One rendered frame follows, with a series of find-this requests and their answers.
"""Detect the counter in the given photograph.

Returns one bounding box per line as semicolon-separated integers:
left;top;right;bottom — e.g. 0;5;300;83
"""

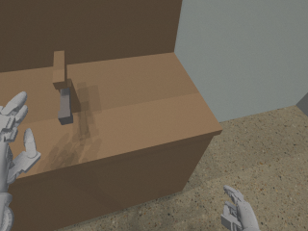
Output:
0;0;223;231

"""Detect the left robot forearm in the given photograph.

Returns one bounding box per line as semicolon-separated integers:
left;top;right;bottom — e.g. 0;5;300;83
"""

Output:
0;192;14;231

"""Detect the robot right hand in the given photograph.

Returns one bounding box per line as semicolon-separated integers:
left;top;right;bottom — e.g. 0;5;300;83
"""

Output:
220;185;260;231

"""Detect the tap lever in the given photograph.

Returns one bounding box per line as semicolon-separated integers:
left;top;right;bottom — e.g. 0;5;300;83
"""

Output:
58;88;73;125

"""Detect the robot left hand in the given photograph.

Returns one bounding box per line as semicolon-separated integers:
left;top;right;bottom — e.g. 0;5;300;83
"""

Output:
0;91;41;193

